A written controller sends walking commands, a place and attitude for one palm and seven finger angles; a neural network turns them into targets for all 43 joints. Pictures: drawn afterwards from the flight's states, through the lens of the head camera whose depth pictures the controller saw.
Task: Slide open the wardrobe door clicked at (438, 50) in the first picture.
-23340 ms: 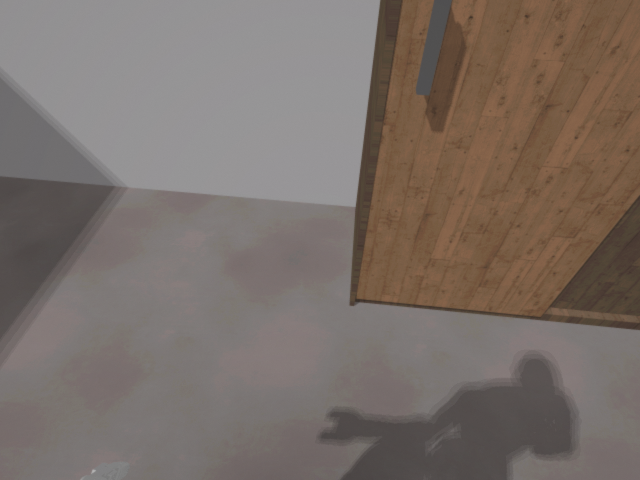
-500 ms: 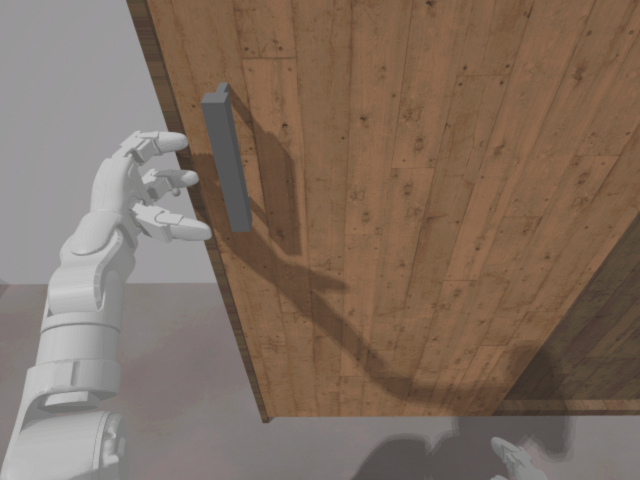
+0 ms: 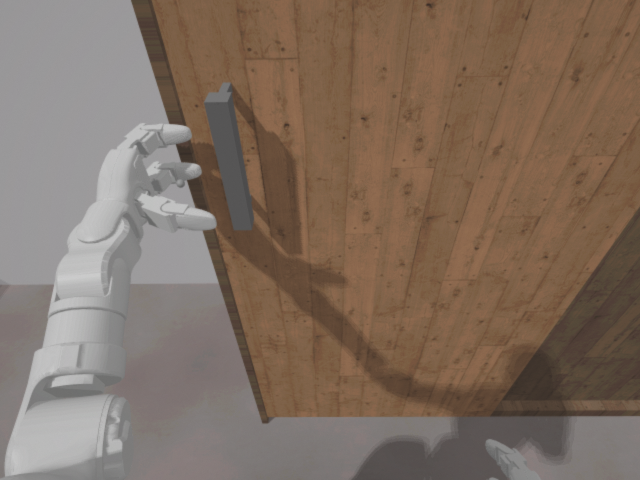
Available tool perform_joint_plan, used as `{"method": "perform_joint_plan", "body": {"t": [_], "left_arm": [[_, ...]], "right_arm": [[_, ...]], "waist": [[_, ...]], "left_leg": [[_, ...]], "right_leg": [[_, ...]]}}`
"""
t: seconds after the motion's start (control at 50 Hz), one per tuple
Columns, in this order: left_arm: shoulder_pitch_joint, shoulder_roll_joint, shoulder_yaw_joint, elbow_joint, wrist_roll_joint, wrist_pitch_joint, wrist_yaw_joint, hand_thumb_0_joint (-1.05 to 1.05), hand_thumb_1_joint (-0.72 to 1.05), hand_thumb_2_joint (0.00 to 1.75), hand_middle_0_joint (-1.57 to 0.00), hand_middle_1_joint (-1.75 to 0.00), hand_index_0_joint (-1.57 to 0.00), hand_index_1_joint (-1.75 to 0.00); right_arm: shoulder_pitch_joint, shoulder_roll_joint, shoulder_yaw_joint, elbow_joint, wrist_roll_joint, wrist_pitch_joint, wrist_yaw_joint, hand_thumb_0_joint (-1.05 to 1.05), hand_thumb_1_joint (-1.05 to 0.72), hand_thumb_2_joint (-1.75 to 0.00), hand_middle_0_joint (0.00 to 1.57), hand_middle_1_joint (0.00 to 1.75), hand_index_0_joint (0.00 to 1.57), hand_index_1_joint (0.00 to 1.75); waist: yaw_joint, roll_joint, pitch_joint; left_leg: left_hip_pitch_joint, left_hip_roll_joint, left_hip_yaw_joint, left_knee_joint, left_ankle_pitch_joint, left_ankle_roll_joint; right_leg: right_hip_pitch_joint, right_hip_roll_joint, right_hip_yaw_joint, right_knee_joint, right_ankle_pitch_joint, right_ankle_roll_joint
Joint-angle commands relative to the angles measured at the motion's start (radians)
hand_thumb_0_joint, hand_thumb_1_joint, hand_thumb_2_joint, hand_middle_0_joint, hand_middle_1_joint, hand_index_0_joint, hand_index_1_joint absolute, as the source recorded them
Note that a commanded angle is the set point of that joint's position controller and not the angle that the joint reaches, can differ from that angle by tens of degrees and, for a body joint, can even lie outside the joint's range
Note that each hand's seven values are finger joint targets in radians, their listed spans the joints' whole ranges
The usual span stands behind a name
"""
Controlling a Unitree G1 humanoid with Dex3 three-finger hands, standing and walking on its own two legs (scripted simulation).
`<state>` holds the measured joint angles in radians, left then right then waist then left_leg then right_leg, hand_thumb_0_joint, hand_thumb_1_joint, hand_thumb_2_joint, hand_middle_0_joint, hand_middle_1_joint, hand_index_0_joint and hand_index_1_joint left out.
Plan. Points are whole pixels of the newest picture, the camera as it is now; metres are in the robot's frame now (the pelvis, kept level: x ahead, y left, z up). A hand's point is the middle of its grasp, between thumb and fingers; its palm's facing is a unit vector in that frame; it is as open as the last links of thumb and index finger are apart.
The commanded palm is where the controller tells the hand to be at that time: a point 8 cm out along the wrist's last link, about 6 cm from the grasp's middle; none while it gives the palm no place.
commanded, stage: move the hooked fingers beside the handle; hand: left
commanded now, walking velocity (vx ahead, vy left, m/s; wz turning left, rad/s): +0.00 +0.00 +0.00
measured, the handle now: (235, 160) +0.46 +0.13 +0.20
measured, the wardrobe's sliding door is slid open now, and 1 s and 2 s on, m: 0.00 0.00 0.00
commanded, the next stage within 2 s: none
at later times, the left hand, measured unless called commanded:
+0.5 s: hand (179, 185) +0.39 +0.19 +0.21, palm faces +0.10 -0.99 -0.03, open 14.0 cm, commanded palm +0.37 +0.23 +0.21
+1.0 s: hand (183, 182) +0.40 +0.18 +0.21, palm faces +0.04 -1.00 -0.02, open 14.0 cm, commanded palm +0.37 +0.23 +0.20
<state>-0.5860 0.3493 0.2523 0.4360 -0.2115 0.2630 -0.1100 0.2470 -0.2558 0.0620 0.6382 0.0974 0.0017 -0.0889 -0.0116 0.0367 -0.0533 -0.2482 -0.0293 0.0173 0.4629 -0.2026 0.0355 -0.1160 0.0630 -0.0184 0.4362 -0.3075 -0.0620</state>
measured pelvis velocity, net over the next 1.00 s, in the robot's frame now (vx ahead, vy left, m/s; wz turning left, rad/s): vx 0.00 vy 0.00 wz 0.01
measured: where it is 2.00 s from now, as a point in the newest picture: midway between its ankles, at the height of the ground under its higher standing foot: outside the picture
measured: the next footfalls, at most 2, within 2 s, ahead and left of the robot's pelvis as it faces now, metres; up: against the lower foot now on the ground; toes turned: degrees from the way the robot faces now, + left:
none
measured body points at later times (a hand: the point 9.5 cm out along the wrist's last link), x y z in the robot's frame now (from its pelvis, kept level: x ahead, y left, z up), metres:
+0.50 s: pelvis -0.01 +0.00 +0.00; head -0.03 -0.02 +0.45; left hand +0.38 +0.24 +0.21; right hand +0.14 -0.24 -0.10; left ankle +0.03 +0.10 -0.74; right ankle -0.05 -0.08 -0.74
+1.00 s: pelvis +0.00 +0.00 +0.00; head -0.02 -0.02 +0.45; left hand +0.39 +0.24 +0.21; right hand +0.14 -0.25 -0.10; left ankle +0.03 +0.10 -0.74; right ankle -0.05 -0.08 -0.74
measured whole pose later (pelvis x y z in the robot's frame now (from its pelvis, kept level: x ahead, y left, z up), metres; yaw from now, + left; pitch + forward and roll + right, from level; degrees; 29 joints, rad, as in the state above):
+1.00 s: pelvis +0.00 +0.00 +0.00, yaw +1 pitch +0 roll +0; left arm -0.61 0.36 0.22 0.45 -0.23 0.28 -0.15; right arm 0.26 -0.28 0.05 0.65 0.11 0.00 -0.09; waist 0.00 0.05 -0.06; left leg -0.26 -0.03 0.01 0.47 -0.21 0.03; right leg -0.12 0.06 -0.03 0.44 -0.31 -0.06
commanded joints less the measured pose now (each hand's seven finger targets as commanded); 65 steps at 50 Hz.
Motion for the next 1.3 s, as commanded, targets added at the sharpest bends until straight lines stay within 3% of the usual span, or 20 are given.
{"method": "perform_joint_plan", "body": {"t": [0.0, 0.1, 0.14, 0.24, 0.34, 0.44, 0.56, 0.64, 0.7, 0.76, 0.84, 0.92, 0.96, 1.02, 1.04, 1.08, 1.12, 1.14, 1.2, 1.28], "left_arm": [[-0.487, 0.147, -0.010, -0.248, -0.012, -0.065, -0.016, 0.00, -0.50, 0.30, -0.30, -1.20, -0.30, -1.20], [-0.515, 0.123, -0.019, -0.315, -0.027, -0.074, -0.009, 0.00, -0.50, 0.30, -0.30, -1.20, -0.30, -1.20], [-0.461, 0.159, 0.019, -0.310, -0.027, -0.073, 0.008, 0.00, -0.50, 0.30, -0.30, -1.20, -0.30, -1.20], [-0.400, 0.220, 0.081, -0.228, -0.005, -0.033, 0.045, 0.00, -0.50, 0.30, -0.30, -1.20, -0.30, -1.20], [-0.453, 0.246, 0.082, -0.202, 0.007, -0.038, 0.043, 0.00, -0.50, 0.30, -0.30, -1.20, -0.30, -1.20], [-0.523, 0.174, 0.006, -0.318, -0.007, -0.106, 0.002, 0.00, -0.50, 0.30, -0.30, -1.20, -0.30, -1.20], [-0.462, 0.130, -0.016, -0.157, -0.034, -0.037, -0.024, 0.00, -0.50, 0.30, -0.30, -1.20, -0.30, -1.20], [-0.435, 0.244, 0.078, -0.121, -0.015, -0.015, 0.006, 0.00, -0.50, 0.30, -0.30, -1.20, -0.30, -1.20], [-0.554, 0.238, 0.064, -0.260, -0.003, -0.081, 0.024, 0.00, -0.50, 0.30, -0.30, -1.20, -0.30, -1.20], [-0.562, 0.305, 0.119, -0.324, -0.007, -0.150, 0.021, 0.00, -0.50, 0.30, -0.30, -1.20, -0.30, -1.20], [-0.471, 0.214, 0.045, -0.239, -0.013, -0.123, -0.021, 0.00, -0.50, 0.30, -0.30, -1.20, -0.30, -1.20], [-0.375, 0.103, -0.040, -0.114, -0.027, -0.006, -0.055, 0.00, -0.50, 0.30, -0.30, -1.20, -0.30, -1.20], [-0.345, 0.105, -0.029, -0.145, -0.035, 0.010, -0.050, 0.00, -0.50, 0.30, -0.30, -1.20, -0.30, -1.20], [-0.480, 0.151, 0.008, -0.295, -0.037, -0.029, -0.015, 0.00, -0.50, 0.30, -0.30, -1.20, -0.30, -1.20], [-0.485, 0.222, 0.064, -0.334, -0.036, -0.060, 0.004, 0.00, -0.50, 0.30, -0.30, -1.20, -0.30, -1.20], [-0.606, 0.246, 0.077, -0.446, -0.017, -0.122, 0.036, 0.00, -0.50, 0.30, -0.30, -1.20, -0.30, -1.20], [-0.576, 0.266, 0.106, -0.454, -0.007, -0.155, 0.054, 0.00, -0.50, 0.30, -0.30, -1.20, -0.30, -1.20], [-0.538, 0.306, 0.135, -0.418, -0.003, -0.157, 0.057, 0.00, -0.50, 0.30, -0.30, -1.20, -0.30, -1.20], [-0.432, 0.192, 0.048, -0.261, 0.005, -0.090, 0.031, 0.00, -0.50, 0.30, -0.30, -1.20, -0.30, -1.20], [-0.271, 0.114, -0.016, -0.066, -0.014, 0.051, -0.038, 0.00, -0.50, 0.30, -0.30, -1.20, -0.30, -1.20]], "right_arm": [[-0.124, -0.122, -0.054, -0.156, -0.003, -0.057, -0.009, 0.00, -0.90, -0.90, 0.20, 0.30, 0.20, 0.30], [-0.125, -0.121, -0.058, -0.150, -0.005, -0.071, -0.010, 0.00, -0.90, -0.90, 0.20, 0.30, 0.20, 0.30], [-0.125, -0.127, -0.059, -0.147, -0.008, -0.070, -0.007, 0.00, -0.90, -0.90, 0.20, 0.30, 0.20, 0.30], [-0.124, -0.131, -0.056, -0.138, -0.013, -0.050, -0.004, 0.00, -0.90, -0.90, 0.20, 0.30, 0.20, 0.30], [-0.129, -0.127, -0.050, -0.144, -0.011, -0.035, -0.011, 0.00, -0.90, -0.90, 0.20, 0.30, 0.20, 0.30], [-0.141, -0.118, -0.054, -0.162, -0.006, -0.057, -0.012, 0.00, -0.90, -0.90, 0.20, 0.30, 0.20, 0.30], [-0.124, -0.129, -0.054, -0.131, -0.001, -0.062, -0.016, 0.00, -0.90, -0.90, 0.20, 0.30, 0.20, 0.30], [-0.111, -0.141, -0.058, -0.133, -0.006, -0.049, -0.011, 0.00, -0.90, -0.90, 0.20, 0.30, 0.20, 0.30], [-0.125, -0.122, -0.054, -0.151, -0.010, -0.055, -0.008, 0.00, -0.90, -0.90, 0.20, 0.30, 0.20, 0.30], [-0.122, -0.123, -0.054, -0.152, -0.017, -0.060, -0.009, 0.00, -0.90, -0.90, 0.20, 0.30, 0.20, 0.30], [-0.118, -0.126, -0.058, -0.144, -0.005, -0.066, -0.010, 0.00, -0.90, -0.90, 0.20, 0.30, 0.20, 0.30], [-0.110, -0.134, -0.058, -0.145, 0.007, -0.056, -0.007, 0.00, -0.90, -0.90, 0.20, 0.30, 0.20, 0.30], [-0.115, -0.137, -0.062, -0.158, 0.008, -0.054, -0.003, 0.00, -0.90, -0.90, 0.20, 0.30, 0.20, 0.30], [-0.126, -0.129, -0.061, -0.168, -0.001, -0.061, -0.004, 0.00, -0.90, -0.90, 0.20, 0.30, 0.20, 0.30], [-0.128, -0.131, -0.063, -0.168, -0.005, -0.061, -0.005, 0.00, -0.90, -0.90, 0.20, 0.30, 0.20, 0.30], [-0.135, -0.118, -0.055, -0.163, -0.016, -0.068, -0.006, 0.00, -0.90, -0.90, 0.20, 0.30, 0.20, 0.30], [-0.136, -0.113, -0.053, -0.154, -0.023, -0.073, -0.006, 0.00, -0.90, -0.90, 0.20, 0.30, 0.20, 0.30], [-0.126, -0.119, -0.054, -0.145, -0.024, -0.067, -0.007, 0.00, -0.90, -0.90, 0.20, 0.30, 0.20, 0.30], [-0.135, -0.114, -0.048, -0.137, -0.016, -0.056, -0.008, 0.00, -0.90, -0.90, 0.20, 0.30, 0.20, 0.30], [-0.121, -0.133, -0.053, -0.151, 0.004, -0.029, -0.006, 0.00, -0.90, -0.90, 0.20, 0.30, 0.20, 0.30]], "waist": [[-0.006, 0.006, -0.212], [-0.007, -0.015, -0.262], [0.013, -0.032, -0.268], [0.032, -0.084, -0.221], [0.018, -0.050, -0.186], [-0.001, 0.039, -0.262], [-0.009, -0.071, -0.173], [0.021, -0.081, -0.195], [0.011, -0.009, -0.266], [0.016, -0.017, -0.319], [0.002, 0.013, -0.256], [-0.006, -0.028, -0.144], [0.006, -0.060, -0.159], [0.004, -0.071, -0.234], [0.014, -0.073, -0.252], [0.008, -0.016, -0.331], [0.018, 0.005, -0.366], [0.023, -0.006, -0.358], [0.015, 0.015, -0.239], [0.013, -0.050, -0.115]], "left_leg": [[0.241, 0.026, -0.056, -0.015, 0.210, 0.026], [0.288, 0.029, -0.072, -0.013, 0.228, 0.024], [0.280, 0.030, -0.071, -0.018, 0.233, 0.021], [0.211, 0.026, -0.052, -0.033, 0.189, 0.023], [0.187, 0.025, -0.042, -0.037, 0.156, 0.024], [0.280, 0.024, -0.050, -0.016, 0.226, 0.027], [0.209, 0.021, -0.057, -0.026, 0.140, 0.027], [0.171, 0.018, -0.048, -0.027, 0.139, 0.025], [0.217, 0.015, -0.047, -0.017, 0.199, 0.029], [0.231, 0.018, -0.048, -0.013, 0.241, 0.033], [0.243, 0.020, -0.038, -0.008, 0.230, 0.030], [0.192, 0.023, -0.050, -0.014, 0.171, 0.024], [0.194, 0.023, -0.054, -0.012, 0.182, 0.026], [0.223, 0.020, -0.058, -0.006, 0.205, 0.028], [0.231, 0.022, -0.057, -0.007, 0.211, 0.029], [0.278, 0.020, -0.060, -0.004, 0.262, 0.030], [0.299, 0.023, -0.056, -0.001, 0.291, 0.027], [0.283, 0.024, -0.052, -0.005, 0.286, 0.028], [0.241, 0.021, -0.043, -0.015, 0.248, 0.023], [0.172, 0.024, -0.041, -0.022, 0.190, 0.020]], "right_leg": [[-0.112, -0.048, 0.021, -0.065, 0.332, 0.037], [-0.115, -0.043, 0.013, -0.063, 0.322, 0.033], [-0.098, -0.041, 0.010, -0.063, 0.319, 0.033], [-0.072, -0.048, 0.019, -0.075, 0.304, 0.041], [-0.074, -0.054, 0.032, -0.089, 0.287, 0.044], [-0.081, -0.047, 0.029, -0.074, 0.344, 0.035], [-0.131, -0.051, 0.021, -0.088, 0.282, 0.048], [-0.097, -0.058, 0.030, -0.085, 0.279, 0.050], [-0.064, -0.058, 0.038, -0.069, 0.345, 0.042], [-0.006, -0.056, 0.044, -0.056, 0.407, 0.043], [-0.066, -0.050, 0.030, -0.065, 0.390, 0.046], [-0.148, -0.049, 0.015, -0.074, 0.326, 0.048], [-0.136, -0.051, 0.010, -0.068, 0.328, 0.047], [-0.110, -0.048, 0.020, -0.062, 0.342, 0.044], [-0.093, -0.048, 0.025, -0.066, 0.341, 0.045], [-0.051, -0.049, 0.031, -0.049, 0.377, 0.036], [-0.030, -0.048, 0.034, -0.043, 0.401, 0.038], [-0.017, -0.048, 0.032, -0.047, 0.401, 0.040], [-0.062, -0.048, 0.025, -0.059, 0.387, 0.039], [-0.117, -0.054, 0.013, -0.077, 0.361, 0.050]]}}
